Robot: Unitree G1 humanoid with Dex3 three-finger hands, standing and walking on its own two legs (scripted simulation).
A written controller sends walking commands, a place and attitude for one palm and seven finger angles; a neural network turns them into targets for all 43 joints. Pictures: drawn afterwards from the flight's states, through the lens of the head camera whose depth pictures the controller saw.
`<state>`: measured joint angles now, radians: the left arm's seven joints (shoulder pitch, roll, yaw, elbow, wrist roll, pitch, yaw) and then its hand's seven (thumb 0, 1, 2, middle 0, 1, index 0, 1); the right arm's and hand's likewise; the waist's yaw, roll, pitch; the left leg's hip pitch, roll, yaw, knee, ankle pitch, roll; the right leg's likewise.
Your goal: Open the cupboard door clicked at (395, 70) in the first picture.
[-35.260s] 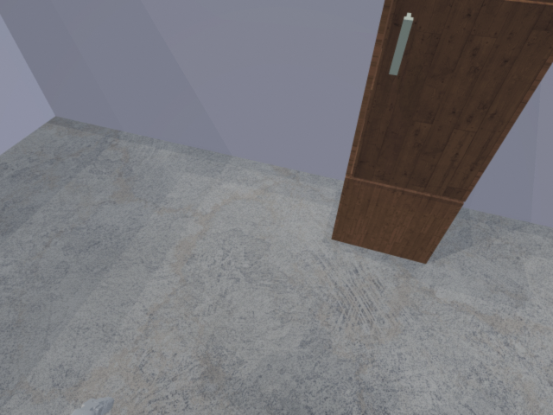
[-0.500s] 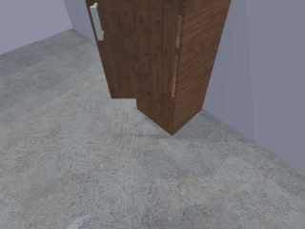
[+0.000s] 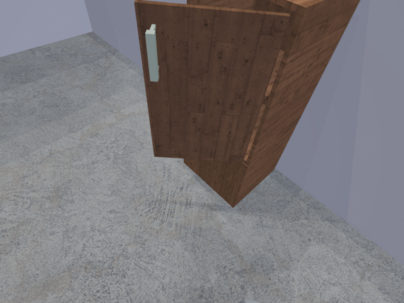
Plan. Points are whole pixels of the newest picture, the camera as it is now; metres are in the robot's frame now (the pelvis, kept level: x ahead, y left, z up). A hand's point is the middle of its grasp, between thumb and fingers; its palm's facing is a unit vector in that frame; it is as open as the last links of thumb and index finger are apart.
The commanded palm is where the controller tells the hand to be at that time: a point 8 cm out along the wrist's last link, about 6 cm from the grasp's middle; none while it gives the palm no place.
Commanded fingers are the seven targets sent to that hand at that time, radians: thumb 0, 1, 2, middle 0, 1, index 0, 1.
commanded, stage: take the last steps up to it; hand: left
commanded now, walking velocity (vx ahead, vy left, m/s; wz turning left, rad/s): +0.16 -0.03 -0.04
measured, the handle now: (153, 53) +0.67 +0.20 +0.13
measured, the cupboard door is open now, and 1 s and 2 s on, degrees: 44 44 44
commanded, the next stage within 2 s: come to a stop and stand still in 0.04 s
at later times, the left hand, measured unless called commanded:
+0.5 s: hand (140, 276) +0.20 +0.16 -0.18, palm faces +0.00 -0.98 -0.19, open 7.4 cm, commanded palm none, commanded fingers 0.00 0.90 0.90 -0.20 -0.30 -0.20 -0.30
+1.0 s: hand out of the picture +0.06 +0.19 -0.18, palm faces +0.05 -0.98 -0.20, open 7.4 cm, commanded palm none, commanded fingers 0.00 0.90 0.90 -0.20 -0.30 -0.20 -0.30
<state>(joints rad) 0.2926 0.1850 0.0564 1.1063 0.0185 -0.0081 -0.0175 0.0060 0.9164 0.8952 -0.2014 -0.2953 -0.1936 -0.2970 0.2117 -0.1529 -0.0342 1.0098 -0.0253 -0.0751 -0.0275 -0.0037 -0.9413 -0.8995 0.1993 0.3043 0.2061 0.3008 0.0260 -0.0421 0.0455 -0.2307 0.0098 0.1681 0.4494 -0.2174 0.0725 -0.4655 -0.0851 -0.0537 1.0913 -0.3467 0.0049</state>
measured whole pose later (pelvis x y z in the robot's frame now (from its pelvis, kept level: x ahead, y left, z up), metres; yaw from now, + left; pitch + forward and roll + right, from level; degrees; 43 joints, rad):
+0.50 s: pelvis +0.10 -0.02 -0.01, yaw +1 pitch +1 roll +1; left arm 0.10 0.17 0.03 1.02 0.01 0.01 0.03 0.00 0.91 0.89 -0.20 -0.30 -0.20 -0.30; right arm 0.31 -0.11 -0.03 1.09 0.00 0.03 -0.03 0.01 -0.91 -0.90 0.20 0.30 0.20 0.30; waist -0.04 -0.03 0.07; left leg -0.19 0.01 0.14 0.62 -0.37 -0.02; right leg -0.32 -0.07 -0.08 0.56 -0.25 -0.01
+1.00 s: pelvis +0.07 +0.01 +0.00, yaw +0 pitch +0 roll +0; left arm 0.27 0.18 0.02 1.11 0.01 0.02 0.02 0.00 0.91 0.90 -0.20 -0.30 -0.19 -0.30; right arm 0.17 -0.16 -0.02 1.05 0.00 0.00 -0.03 0.00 -0.92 -0.90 0.20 0.30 0.21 0.30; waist 0.01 -0.01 0.03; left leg -0.19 -0.01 0.12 0.45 -0.26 0.05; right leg -0.16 -0.03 0.02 0.45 -0.29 0.03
